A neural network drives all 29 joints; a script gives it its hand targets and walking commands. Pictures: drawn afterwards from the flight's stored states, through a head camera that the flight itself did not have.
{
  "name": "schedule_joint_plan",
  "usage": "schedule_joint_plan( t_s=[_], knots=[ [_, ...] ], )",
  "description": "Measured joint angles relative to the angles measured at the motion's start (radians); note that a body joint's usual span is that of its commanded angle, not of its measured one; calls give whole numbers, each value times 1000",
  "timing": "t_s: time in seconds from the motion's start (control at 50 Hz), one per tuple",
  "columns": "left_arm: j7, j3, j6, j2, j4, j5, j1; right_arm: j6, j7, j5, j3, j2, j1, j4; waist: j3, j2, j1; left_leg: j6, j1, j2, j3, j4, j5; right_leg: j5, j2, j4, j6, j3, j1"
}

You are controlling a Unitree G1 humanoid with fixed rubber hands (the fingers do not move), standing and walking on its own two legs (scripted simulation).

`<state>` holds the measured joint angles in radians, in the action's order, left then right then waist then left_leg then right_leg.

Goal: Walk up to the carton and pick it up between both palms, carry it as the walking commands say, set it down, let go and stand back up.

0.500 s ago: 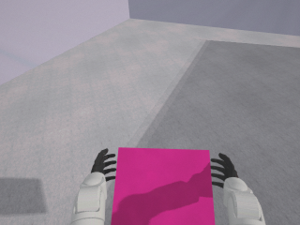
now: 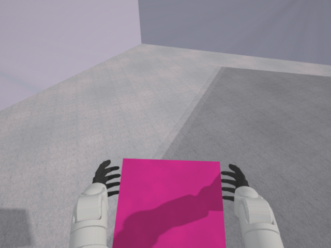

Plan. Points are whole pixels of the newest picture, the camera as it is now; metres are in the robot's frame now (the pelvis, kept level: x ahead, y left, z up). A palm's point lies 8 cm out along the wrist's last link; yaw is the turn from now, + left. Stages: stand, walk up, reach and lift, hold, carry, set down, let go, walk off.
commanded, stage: hold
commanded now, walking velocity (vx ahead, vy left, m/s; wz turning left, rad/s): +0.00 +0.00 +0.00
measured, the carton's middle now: (169, 203) +0.31 +0.06 -0.07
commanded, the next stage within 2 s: set down in 0.48 s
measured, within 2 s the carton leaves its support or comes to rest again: neither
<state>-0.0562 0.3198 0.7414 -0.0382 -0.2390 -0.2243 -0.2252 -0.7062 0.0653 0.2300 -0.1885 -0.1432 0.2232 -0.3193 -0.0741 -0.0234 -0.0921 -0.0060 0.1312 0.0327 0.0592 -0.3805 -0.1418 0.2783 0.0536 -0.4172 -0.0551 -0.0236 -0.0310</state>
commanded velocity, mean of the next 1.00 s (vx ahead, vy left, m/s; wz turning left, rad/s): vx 0.00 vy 0.00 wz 0.00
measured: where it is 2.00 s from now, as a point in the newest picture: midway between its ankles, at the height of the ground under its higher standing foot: outside the picture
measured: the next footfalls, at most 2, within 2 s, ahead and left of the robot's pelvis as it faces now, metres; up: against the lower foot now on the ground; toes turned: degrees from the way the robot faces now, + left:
none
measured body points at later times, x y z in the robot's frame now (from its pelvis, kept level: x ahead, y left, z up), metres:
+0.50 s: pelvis -0.01 +0.05 +0.00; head -0.08 +0.06 +0.44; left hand +0.28 +0.23 +0.04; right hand +0.29 -0.12 +0.04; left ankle +0.05 +0.13 -0.74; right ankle -0.02 -0.08 -0.74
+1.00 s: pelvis +0.00 -0.01 -0.01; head +0.00 +0.01 +0.44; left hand +0.31 +0.19 -0.02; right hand +0.31 -0.16 -0.02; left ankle +0.05 +0.12 -0.74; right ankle -0.02 -0.08 -0.74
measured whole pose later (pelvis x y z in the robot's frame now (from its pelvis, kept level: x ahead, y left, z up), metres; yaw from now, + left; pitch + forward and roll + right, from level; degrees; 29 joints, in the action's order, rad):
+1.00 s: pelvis +0.00 -0.01 -0.01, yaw -2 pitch +2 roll +1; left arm -0.05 0.41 0.48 -0.06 -0.49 -0.29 -0.33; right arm -0.46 0.01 0.24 -0.34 -0.15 0.32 -0.51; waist -0.03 -0.06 -0.05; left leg -0.02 0.33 0.03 0.07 -0.47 -0.17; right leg 0.30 0.09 -0.54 -0.07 -0.08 -0.25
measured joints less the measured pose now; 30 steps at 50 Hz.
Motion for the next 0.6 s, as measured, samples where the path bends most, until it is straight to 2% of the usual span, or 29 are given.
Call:
schedule_joint_plan(
  t_s=[0.08, 0.18, 0.24, 0.26, 0.34, 0.42, 0.48, 0.52, 0.56, 0.6],
  knots=[
    [12, 9, -5, -15, 11, -6, 16, -13, -14, 15, 7, 0, -1, 11, 22, -11, 13, 16, -3, 5, -11, 19, 14, -26, -7, 35, 18, -14, 8],
    [84, -13, 0, -50, 29, -6, 22, -16, -37, 36, -36, -1, 20, 1, 27, -30, 44, 36, 12, 16, -31, 10, 14, -35, -18, 38, 39, -37, -6],
    [116, -26, -1, -89, 40, -20, 12, 3, -9, 34, -58, 7, 23, -1, 19, -24, 53, 49, 18, 24, -50, 4, 9, -31, -26, 24, 48, -60, -21],
    [121, -21, -4, -103, 38, -30, 0, 12, -16, 35, -75, 10, 28, -5, 20, -19, 56, 53, 19, 28, -56, 1, 8, -28, -29, 15, 50, -68, -25],
    [114, -23, -8, -114, 6, -66, -38, 40, -45, 25, -102, 34, 43, -41, 5, 3, 58, 66, 11, 41, -77, 10, 11, -18, -37, -10, 47, -101, -39],
    [101, 24, -21, -125, -62, -98, -80, 44, -120, 32, -99, 77, 66, -92, 7, 22, 46, 75, -3, 54, -81, 17, 16, -7, -40, -31, 46, -120, -38],
    [91, 50, -36, -121, -76, -86, -66, 35, -167, 51, -85, 92, 87, -109, 12, 18, 46, 74, -7, 59, -68, 26, 25, -8, -41, -31, 51, -115, -36],
    [95, 56, -35, -115, -63, -68, -49, 29, -171, 68, -86, 82, 108, -119, 14, 7, 56, 69, -2, 59, -53, 25, 29, -9, -39, -31, 53, -104, -37],
    [128, 32, -26, -110, -17, -24, -21, 32, -161, 85, -82, 65, 106, -98, 21, -6, 75, 62, 1, 56, -31, 25, 33, -16, -34, -19, 51, -86, -30],
    [143, 21, -25, -110, -3, -9, -24, 53, -153, 102, -122, 39, 106, -92, 28, -15, 89, 53, 7, 51, -11, 18, 34, -23, -26, -8, 45, -70, -24]
  ],
)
